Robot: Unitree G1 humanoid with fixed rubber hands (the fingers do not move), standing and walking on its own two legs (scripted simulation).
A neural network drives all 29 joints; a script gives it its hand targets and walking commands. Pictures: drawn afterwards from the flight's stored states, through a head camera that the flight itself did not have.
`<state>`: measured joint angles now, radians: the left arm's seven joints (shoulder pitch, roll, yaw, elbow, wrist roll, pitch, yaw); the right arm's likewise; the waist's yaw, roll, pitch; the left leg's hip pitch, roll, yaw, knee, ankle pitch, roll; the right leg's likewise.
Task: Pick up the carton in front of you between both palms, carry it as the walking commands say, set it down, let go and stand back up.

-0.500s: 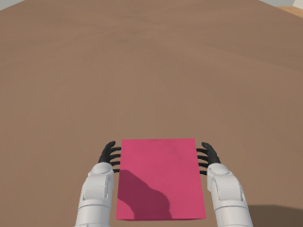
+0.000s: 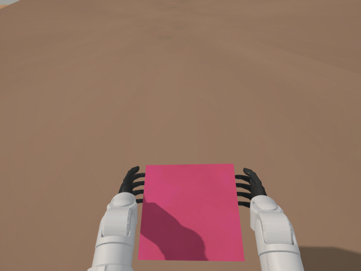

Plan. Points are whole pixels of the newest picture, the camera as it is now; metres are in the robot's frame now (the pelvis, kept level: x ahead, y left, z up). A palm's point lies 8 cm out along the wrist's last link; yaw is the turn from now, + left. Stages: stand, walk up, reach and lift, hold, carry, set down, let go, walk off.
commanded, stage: hold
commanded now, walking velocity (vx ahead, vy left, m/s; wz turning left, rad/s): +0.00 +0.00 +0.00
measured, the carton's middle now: (191, 216) +0.30 -0.01 -0.09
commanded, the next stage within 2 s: set down in 0.74 s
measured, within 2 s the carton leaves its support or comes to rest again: neither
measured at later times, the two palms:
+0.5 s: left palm (134, 199) +0.28 +0.12 +0.04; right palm (263, 187) +0.30 -0.17 +0.03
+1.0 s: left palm (133, 191) +0.31 +0.13 +0.02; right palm (254, 183) +0.33 -0.17 +0.01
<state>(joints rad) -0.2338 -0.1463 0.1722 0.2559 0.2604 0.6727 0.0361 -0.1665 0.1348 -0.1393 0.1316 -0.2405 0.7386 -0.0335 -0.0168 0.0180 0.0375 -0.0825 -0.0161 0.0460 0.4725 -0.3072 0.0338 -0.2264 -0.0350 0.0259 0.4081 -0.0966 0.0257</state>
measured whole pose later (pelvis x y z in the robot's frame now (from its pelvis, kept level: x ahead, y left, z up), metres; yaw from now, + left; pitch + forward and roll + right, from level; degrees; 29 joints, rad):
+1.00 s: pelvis +0.01 -0.04 +0.00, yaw +6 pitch -4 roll +0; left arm -0.43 -0.20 0.39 0.50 0.36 0.58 0.03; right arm -0.41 0.17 -0.36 0.45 -0.39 0.62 0.02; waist -0.02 0.06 0.04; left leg -0.13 -0.03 -0.13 0.50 -0.31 -0.01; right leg -0.25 0.02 0.03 0.47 -0.16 0.00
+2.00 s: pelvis -0.07 -0.05 -0.24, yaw +10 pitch +42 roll +6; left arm -0.85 -0.18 0.45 0.67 0.16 0.18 0.23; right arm -0.92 -0.09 -0.34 0.77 -0.23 0.25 -0.07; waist -0.06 0.09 -0.17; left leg -1.80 -0.18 -0.06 1.65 -0.60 -0.08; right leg -1.95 0.08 0.14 1.60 -0.39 0.04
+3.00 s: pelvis -0.10 -0.05 -0.37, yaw +15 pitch +41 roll +3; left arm -1.27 -0.02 0.37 0.94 0.09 0.12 0.22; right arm -1.30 -0.32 -0.39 1.05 -0.16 0.17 0.08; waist -0.14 0.13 0.14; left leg -2.22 -0.28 -0.06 2.09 -0.61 -0.12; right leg -2.32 0.02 0.12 2.02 -0.42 0.06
